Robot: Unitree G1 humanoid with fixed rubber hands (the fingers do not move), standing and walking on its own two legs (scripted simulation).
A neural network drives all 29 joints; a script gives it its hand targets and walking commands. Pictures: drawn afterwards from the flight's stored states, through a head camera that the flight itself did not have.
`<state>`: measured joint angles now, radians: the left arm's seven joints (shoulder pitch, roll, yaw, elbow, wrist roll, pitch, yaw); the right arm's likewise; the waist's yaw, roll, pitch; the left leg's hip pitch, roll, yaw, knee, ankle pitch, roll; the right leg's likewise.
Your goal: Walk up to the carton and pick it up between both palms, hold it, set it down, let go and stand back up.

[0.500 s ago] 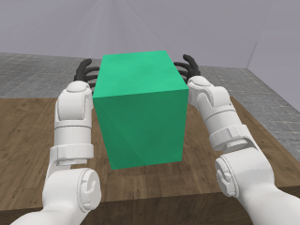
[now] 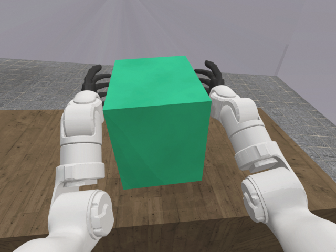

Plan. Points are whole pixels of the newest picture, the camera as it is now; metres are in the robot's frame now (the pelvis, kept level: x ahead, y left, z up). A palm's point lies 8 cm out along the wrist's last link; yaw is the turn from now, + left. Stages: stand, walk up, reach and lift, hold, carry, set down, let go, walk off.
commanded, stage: hold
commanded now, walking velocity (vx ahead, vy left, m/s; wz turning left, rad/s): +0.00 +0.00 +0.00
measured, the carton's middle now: (156, 117) +0.38 +0.00 +0.21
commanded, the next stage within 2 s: none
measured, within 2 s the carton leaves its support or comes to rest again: neither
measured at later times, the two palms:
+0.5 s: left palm (87, 94) +0.36 +0.15 +0.28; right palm (213, 90) +0.37 -0.13 +0.29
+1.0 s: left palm (89, 96) +0.37 +0.14 +0.27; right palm (212, 93) +0.37 -0.13 +0.28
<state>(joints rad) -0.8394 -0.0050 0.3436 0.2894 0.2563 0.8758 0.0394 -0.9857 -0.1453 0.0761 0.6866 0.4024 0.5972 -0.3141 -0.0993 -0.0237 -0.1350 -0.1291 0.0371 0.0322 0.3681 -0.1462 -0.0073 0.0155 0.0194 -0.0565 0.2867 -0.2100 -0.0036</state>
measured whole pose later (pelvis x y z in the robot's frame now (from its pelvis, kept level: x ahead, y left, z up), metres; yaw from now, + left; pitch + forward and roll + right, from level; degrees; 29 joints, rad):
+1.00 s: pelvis +0.00 +0.00 +0.00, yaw +0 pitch -5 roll -1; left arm -0.88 0.01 0.33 0.32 0.26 0.88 0.05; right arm -1.01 -0.15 0.05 0.72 0.41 0.59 -0.31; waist -0.09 -0.02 -0.12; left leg -0.15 0.04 0.03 0.38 -0.15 0.00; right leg 0.00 0.02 -0.05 0.29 -0.20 0.00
